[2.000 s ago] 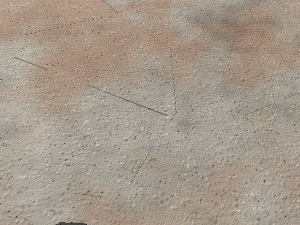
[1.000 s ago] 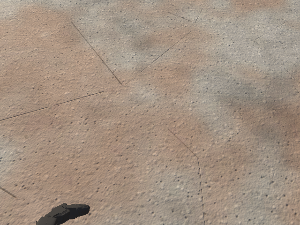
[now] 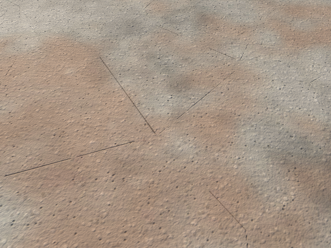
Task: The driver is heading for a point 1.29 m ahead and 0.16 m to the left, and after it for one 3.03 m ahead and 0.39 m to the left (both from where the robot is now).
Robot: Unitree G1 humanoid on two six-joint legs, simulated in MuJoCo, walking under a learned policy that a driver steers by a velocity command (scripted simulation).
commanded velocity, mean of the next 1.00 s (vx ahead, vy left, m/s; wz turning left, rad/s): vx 0.00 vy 0.00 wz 0.00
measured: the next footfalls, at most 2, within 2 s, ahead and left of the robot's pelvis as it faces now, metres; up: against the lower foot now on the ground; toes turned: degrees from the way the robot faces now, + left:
right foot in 1.84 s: +0.17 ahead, -0.17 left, +0.00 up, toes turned -6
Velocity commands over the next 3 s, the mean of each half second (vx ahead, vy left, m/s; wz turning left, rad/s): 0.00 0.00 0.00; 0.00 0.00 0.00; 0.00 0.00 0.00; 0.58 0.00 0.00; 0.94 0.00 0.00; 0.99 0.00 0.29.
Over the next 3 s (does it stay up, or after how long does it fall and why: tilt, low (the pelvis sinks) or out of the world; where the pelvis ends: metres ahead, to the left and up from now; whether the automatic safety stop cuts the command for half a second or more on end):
stays up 1.07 -0.08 0.00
